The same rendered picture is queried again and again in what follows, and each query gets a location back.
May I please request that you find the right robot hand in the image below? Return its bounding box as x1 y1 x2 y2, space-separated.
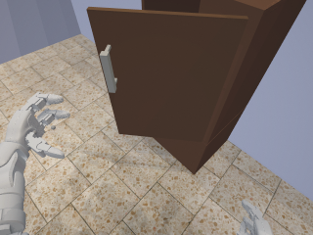
237 200 274 235

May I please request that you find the handle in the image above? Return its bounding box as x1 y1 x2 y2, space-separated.
99 44 117 93

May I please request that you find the cupboard door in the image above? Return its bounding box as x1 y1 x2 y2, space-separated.
86 7 248 142

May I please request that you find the left robot hand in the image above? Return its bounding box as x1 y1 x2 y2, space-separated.
5 92 70 159

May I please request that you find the robot left forearm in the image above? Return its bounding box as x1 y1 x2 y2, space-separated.
0 141 30 235

